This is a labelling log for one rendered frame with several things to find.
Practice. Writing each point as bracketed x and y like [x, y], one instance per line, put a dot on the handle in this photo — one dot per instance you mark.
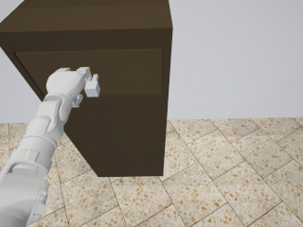
[92, 88]

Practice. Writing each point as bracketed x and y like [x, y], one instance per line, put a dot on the cabinet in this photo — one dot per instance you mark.
[118, 135]

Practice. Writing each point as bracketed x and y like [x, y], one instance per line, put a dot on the drawer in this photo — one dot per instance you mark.
[120, 71]

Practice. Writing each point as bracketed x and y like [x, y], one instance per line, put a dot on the left robot upper arm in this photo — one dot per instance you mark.
[22, 199]

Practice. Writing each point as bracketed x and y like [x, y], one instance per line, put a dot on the left robot forearm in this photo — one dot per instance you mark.
[33, 156]

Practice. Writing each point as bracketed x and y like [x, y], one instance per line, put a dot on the robot left hand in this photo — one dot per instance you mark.
[69, 83]

